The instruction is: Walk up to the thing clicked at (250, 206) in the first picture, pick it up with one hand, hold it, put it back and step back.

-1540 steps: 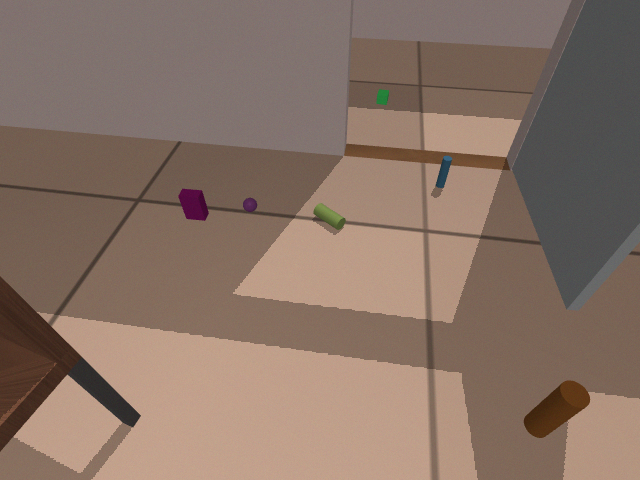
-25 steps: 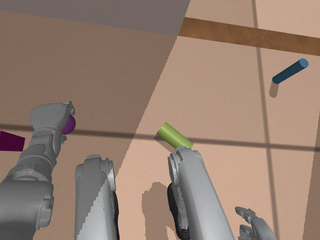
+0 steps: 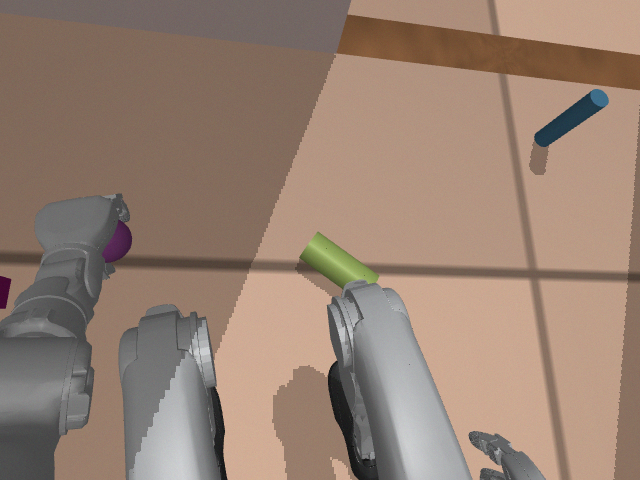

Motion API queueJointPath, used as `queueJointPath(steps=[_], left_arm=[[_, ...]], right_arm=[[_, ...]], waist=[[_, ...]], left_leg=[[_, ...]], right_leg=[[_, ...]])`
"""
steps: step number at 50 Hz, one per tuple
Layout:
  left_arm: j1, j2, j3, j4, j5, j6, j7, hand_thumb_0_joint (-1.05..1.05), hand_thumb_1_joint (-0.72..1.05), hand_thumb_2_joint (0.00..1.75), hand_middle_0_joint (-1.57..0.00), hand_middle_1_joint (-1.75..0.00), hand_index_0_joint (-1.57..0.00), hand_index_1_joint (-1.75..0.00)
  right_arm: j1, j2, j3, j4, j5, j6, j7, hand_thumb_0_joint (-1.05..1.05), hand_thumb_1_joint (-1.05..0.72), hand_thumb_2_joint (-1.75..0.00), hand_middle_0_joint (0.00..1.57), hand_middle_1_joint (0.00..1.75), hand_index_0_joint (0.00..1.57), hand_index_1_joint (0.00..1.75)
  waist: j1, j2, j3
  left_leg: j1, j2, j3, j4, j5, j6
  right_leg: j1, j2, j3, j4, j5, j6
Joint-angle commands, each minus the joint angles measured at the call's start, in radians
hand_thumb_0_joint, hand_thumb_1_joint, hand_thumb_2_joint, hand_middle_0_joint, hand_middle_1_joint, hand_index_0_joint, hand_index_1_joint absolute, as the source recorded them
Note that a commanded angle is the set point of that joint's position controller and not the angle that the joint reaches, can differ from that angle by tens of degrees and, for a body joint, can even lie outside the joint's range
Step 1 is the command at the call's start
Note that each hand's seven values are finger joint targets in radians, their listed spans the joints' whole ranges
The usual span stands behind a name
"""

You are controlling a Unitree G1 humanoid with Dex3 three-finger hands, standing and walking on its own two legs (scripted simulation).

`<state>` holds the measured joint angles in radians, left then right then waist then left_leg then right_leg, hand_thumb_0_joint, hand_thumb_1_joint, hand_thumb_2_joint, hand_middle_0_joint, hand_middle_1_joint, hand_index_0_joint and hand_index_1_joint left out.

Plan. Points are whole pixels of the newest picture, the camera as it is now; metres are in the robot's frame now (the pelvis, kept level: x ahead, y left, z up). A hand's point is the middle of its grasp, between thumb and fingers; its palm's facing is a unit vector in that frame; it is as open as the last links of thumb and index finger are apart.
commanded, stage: lower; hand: left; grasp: from above
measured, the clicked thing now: (106, 239) +0.44 +0.25 -0.19
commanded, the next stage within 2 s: rest in 0.30 s
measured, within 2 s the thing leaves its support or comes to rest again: neither
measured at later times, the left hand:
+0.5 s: hand (117, 258) +0.43 +0.25 -0.23, palm faces -0.45 -0.06 -0.89, open 9.0 cm
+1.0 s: hand (124, 260) +0.43 +0.25 -0.27, palm faces -0.47 -0.10 -0.88, open 9.0 cm
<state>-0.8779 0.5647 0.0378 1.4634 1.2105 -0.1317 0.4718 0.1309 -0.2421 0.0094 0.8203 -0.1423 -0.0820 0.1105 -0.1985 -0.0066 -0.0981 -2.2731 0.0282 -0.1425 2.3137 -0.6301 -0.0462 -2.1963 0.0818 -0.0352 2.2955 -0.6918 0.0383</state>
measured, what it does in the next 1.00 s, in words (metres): stands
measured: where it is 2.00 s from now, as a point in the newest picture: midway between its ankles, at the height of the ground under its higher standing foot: (286, 453)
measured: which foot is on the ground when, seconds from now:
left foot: down 0.00-1.00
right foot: down 0.00-1.00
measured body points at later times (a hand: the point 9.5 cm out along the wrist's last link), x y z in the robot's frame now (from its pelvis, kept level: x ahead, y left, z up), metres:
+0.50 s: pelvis +0.01 +0.00 -0.03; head +0.24 +0.06 +0.35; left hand +0.45 +0.25 -0.18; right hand +0.06 -0.27 -0.14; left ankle +0.09 +0.14 -0.31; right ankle +0.09 -0.12 -0.31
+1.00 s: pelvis +0.01 +0.00 -0.05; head +0.26 +0.07 +0.32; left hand +0.45 +0.25 -0.22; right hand +0.05 -0.26 -0.15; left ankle +0.09 +0.14 -0.31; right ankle +0.09 -0.12 -0.31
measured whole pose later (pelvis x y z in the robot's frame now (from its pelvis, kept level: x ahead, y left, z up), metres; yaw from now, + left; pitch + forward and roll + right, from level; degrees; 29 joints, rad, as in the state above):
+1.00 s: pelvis +0.01 +0.00 -0.05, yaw -5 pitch +30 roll -8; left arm -0.89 0.71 0.11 1.65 1.25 -0.21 0.64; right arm 0.09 -0.27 0.12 0.80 -0.23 -0.17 0.23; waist -0.28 -0.07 0.04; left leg -2.35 0.02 -0.24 2.51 -0.69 -0.07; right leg -2.26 0.11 -0.10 2.44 -0.72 0.05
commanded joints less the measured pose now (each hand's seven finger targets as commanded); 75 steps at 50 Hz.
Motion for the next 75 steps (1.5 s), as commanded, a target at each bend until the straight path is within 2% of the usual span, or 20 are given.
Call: queueJointPath(steps=[1, 5, 13, 22, 23, 25, 26, 27, 32, 39, 42, 44, 46, 53, 55, 57, 61, 62, 66, 75], left_arm=[[-0.326, 0.231, 0.024, -0.132, -0.007, -0.004, 0.044, 0.0, 0.44, 0.76, -0.87, -0.68, -0.88, -0.67], [-0.329, 0.2, -0.004, -0.061, -0.007, -0.017, 0.05, 0.0, 0.45, 0.74, -0.87, -0.7, -0.88, -0.69], [-0.331, 0.277, 0.05, -0.102, 0.009, -0.047, 0.1, 0.0, 0.47, 0.7, -0.86, -0.72, -0.89, -0.69], [-0.307, 0.278, 0.071, -0.083, 0.025, -0.028, 0.161, 0.0, 0.48, 0.73, -0.89, -0.65, -0.9, -0.64], [-0.328, 0.249, 0.048, -0.066, 0.018, -0.023, 0.161, 0.0, 0.48, 0.71, -0.88, -0.65, -0.89, -0.63], [-0.3, 0.289, 0.095, -0.054, 0.009, -0.017, 0.174, 0.0, 0.46, 0.75, -0.88, -0.64, -0.89, -0.64], [-0.296, 0.272, 0.08, -0.031, 0.004, -0.015, 0.173, 0.0, 0.48, 0.74, -0.89, -0.65, -0.9, -0.64], [-0.287, 0.281, 0.086, -0.041, -0.006, -0.016, 0.175, 0.0, 0.45, 0.72, -0.88, -0.63, -0.88, -0.62], [-0.303, 0.262, 0.061, 0.022, -0.013, -0.027, 0.165, 0.0, 0.5, 0.72, -0.88, -0.67, -0.9, -0.65], [-0.264, 0.327, 0.103, 0.026, -0.012, -0.062, 0.181, 0.0, 0.53, 0.69, -0.91, -0.68, -0.93, -0.65], [-0.274, 0.307, 0.087, 0.05, 0.002, -0.07, 0.199, 0.0, 0.56, 0.68, -0.92, -0.67, -0.95, -0.64], [-0.298, 0.3, 0.077, 0.069, 0.016, -0.077, 0.206, 0.0, 0.58, 0.7, -0.94, -0.67, -0.96, -0.64], [-0.285, 0.34, 0.1, 0.048, 0.021, -0.084, 0.219, 0.0, 0.58, 0.71, -0.95, -0.66, -0.97, -0.64], [-0.319, 0.319, 0.08, 0.101, 0.038, -0.079, 0.274, 0.0, 0.61, 0.68, -0.94, -0.67, -0.97, -0.64], [-0.323, 0.313, 0.063, 0.142, 0.033, -0.071, 0.277, 0.0, 0.61, 0.63, -0.93, -0.67, -0.97, -0.63], [-0.296, 0.341, 0.091, 0.142, 0.032, -0.064, 0.29, 0.0, 0.59, 0.64, -0.92, -0.66, -0.95, -0.63], [-0.33, 0.32, 0.048, 0.169, 0.028, -0.056, 0.287, 0.0, 0.62, 0.66, -0.94, -0.69, -0.98, -0.65], [-0.334, 0.334, 0.061, 0.168, 0.019, -0.059, 0.287, 0.0, 0.61, 0.65, -0.94, -0.67, -0.97, -0.64], [-0.307, 0.348, 0.058, 0.188, 0.01, -0.06, 0.291, 0.0, 0.63, 0.62, -0.94, -0.67, -0.99, -0.63], [-0.293, 0.366, 0.061, 0.199, -0.001, -0.074, 0.296, 0.0, 0.61, 0.61, -0.94, -0.67, -0.97, -0.63]], right_arm=[[0.167, -0.224, -0.058, -0.02, 0.004, -0.008, -0.011, 0.0, -0.91, -0.9, 0.2, 0.3, 0.2, 0.3], [0.163, -0.229, -0.04, -0.024, -0.003, -0.013, -0.006, 0.0, -0.91, -0.9, 0.2, 0.3, 0.2, 0.3], [0.158, -0.25, -0.03, -0.03, -0.02, -0.024, 0.004, 0.0, -0.91, -0.9, 0.2, 0.3, 0.2, 0.3], [0.145, -0.26, -0.023, -0.024, -0.046, -0.038, 0.033, 0.0, -0.9, -0.9, 0.2, 0.3, 0.2, 0.3], [0.143, -0.25, -0.018, -0.021, -0.05, -0.043, 0.041, 0.0, -0.9, -0.9, 0.2, 0.3, 0.2, 0.3], [0.149, -0.267, -0.019, -0.017, -0.048, -0.042, 0.045, 0.0, -0.9, -0.9, 0.2, 0.3, 0.2, 0.3], [0.148, -0.267, -0.014, -0.02, -0.052, -0.048, 0.048, 0.0, -0.9, -0.9, 0.2, 0.3, 0.2, 0.3], [0.147, -0.262, -0.009, -0.02, -0.051, -0.047, 0.051, 0.0, -0.9, -0.9, 0.2, 0.3, 0.2, 0.3], [0.148, -0.268, 0.012, -0.019, -0.063, -0.062, 0.073, 0.0, -0.9, -0.9, 0.2, 0.3, 0.2, 0.3], [0.152, -0.287, 0.031, -0.03, -0.069, -0.072, 0.093, 0.0, -0.9, -0.9, 0.2, 0.3, 0.2, 0.3], [0.133, -0.284, 0.033, -0.026, -0.073, -0.078, 0.1, 0.0, -0.9, -0.9, 0.2, 0.3, 0.2, 0.3], [0.138, -0.299, 0.038, -0.025, -0.083, -0.089, 0.106, 0.0, -0.9, -0.9, 0.2, 0.3, 0.2, 0.3], [0.131, -0.304, 0.038, -0.025, -0.08, -0.09, 0.107, 0.0, -0.9, -0.9, 0.2, 0.3, 0.2, 0.3], [0.128, -0.316, 0.054, -0.01, -0.104, -0.116, 0.135, 0.0, -0.9, -0.9, 0.2, 0.3, 0.2, 0.3], [0.118, -0.314, 0.057, -0.009, -0.107, -0.128, 0.143, 0.0, -0.9, -0.9, 0.2, 0.3, 0.2, 0.3], [0.12, -0.319, 0.06, -0.005, -0.112, -0.128, 0.145, 0.0, -0.9, -0.9, 0.2, 0.3, 0.2, 0.3], [0.107, -0.331, 0.07, -0.006, -0.118, -0.153, 0.16, 0.0, -0.9, -0.9, 0.2, 0.3, 0.2, 0.3], [0.113, -0.339, 0.073, -0.002, -0.121, -0.16, 0.164, 0.0, -0.9, -0.9, 0.2, 0.3, 0.2, 0.3], [0.104, -0.347, 0.08, -0.005, -0.12, -0.174, 0.169, 0.0, -0.9, -0.9, 0.2, 0.3, 0.2, 0.3], [0.118, -0.355, 0.106, 0.003, -0.129, -0.202, 0.19, 0.0, -0.91, -0.9, 0.2, 0.3, 0.2, 0.3]], waist=[[0.009, 0.206, -0.654], [-0.02, 0.173, -0.57], [-0.018, 0.24, -0.623], [-0.045, 0.296, -0.598], [-0.058, 0.272, -0.585], [-0.039, 0.271, -0.594], [-0.051, 0.265, -0.573], [-0.035, 0.281, -0.578], [-0.078, 0.221, -0.568], [-0.062, 0.231, -0.579], [-0.071, 0.27, -0.547], [-0.103, 0.271, -0.505], [-0.084, 0.295, -0.52], [-0.127, 0.322, -0.494], [-0.134, 0.319, -0.451], [-0.116, 0.339, -0.472], [-0.142, 0.339, -0.438], [-0.147, 0.329, -0.444], [-0.133, 0.316, -0.422], [-0.149, 0.32, -0.456]], left_leg=[[0.474, -0.015, 0.126, -0.195, 0.063, 0.073], [0.408, -0.015, 0.119, -0.168, 0.03, 0.076], [0.444, -0.013, 0.111, -0.131, 0.067, 0.067], [0.45, -0.007, 0.108, -0.092, 0.09, 0.06], [0.436, -0.003, 0.104, -0.081, 0.081, 0.062], [0.428, -0.005, 0.102, -0.083, 0.096, 0.064], [0.426, -0.005, 0.099, -0.072, 0.093, 0.064], [0.414, -0.005, 0.099, -0.079, 0.099, 0.064], [0.385, -0.003, 0.088, -0.034, 0.117, 0.071], [0.362, 0.003, 0.079, -0.013, 0.13, 0.071], [0.378, 0.004, 0.068, -0.024, 0.095, 0.062], [0.386, 0.002, 0.065, -0.012, 0.095, 0.059], [0.395, 0.004, 0.059, -0.024, 0.098, 0.058], [0.409, 0.011, 0.051, -0.009, 0.122, 0.051], [0.394, 0.012, 0.045, -0.003, 0.087, 0.051], [0.402, 0.013, 0.045, -0.016, 0.093, 0.049], [0.406, 0.015, 0.039, -0.004, 0.083, 0.047], [0.404, 0.015, 0.035, -0.002, 0.091, 0.048], [0.39, 0.015, 0.028, -0.016, 0.06, 0.048], [0.416, 0.025, 0.019, 0.014, 0.158, 0.048]], right_leg=[[0.306, 0.003, -0.092, -0.267, 0.16, -0.075], [0.266, 0.007, -0.104, -0.255, 0.132, -0.073], [0.269, 0.01, -0.117, -0.202, 0.172, -0.07], [0.241, 0.011, -0.133, -0.165, 0.209, -0.071], [0.241, 0.016, -0.13, -0.166, 0.205, -0.068], [0.257, 0.016, -0.134, -0.172, 0.215, -0.065], [0.245, 0.014, -0.139, -0.163, 0.214, -0.066], [0.262, 0.016, -0.134, -0.164, 0.217, -0.066], [0.289, 0.024, -0.146, -0.15, 0.25, -0.055], [0.363, 0.039, -0.143, -0.148, 0.261, -0.052], [0.296, 0.043, -0.161, -0.129, 0.225, -0.062], [0.267, 0.038, -0.182, -0.117, 0.23, -0.063], [0.276, 0.043, -0.183, -0.12, 0.234, -0.06], [0.27, 0.047, -0.199, -0.102, 0.27, -0.056], [0.238, 0.047, -0.201, -0.101, 0.235, -0.057], [0.268, 0.053, -0.195, -0.111, 0.234, -0.06], [0.24, 0.051, -0.211, -0.096, 0.229, -0.058], [0.254, 0.051, -0.216, -0.1, 0.235, -0.055], [0.247, 0.054, -0.221, -0.113, 0.196, -0.059], [0.333, 0.067, -0.228, -0.105, 0.32, -0.047]])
